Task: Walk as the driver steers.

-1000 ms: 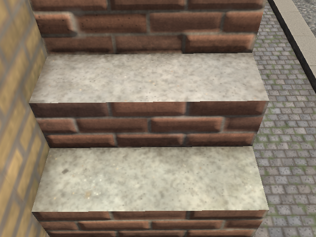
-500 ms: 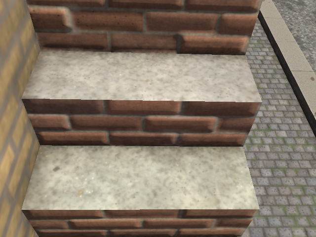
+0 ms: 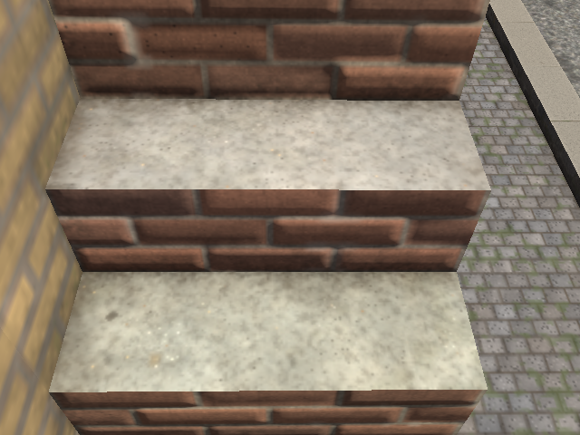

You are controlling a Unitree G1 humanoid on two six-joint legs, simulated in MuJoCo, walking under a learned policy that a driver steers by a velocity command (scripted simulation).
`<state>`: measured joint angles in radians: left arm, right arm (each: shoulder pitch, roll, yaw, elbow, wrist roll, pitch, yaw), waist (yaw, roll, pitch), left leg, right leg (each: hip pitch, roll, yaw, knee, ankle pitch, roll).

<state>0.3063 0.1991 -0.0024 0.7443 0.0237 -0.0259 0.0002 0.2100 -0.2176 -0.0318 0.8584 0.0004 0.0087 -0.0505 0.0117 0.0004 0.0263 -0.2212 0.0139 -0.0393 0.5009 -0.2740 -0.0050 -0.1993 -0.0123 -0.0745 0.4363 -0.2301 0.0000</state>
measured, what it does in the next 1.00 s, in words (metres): stands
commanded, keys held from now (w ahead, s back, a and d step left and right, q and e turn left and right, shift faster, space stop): w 1.00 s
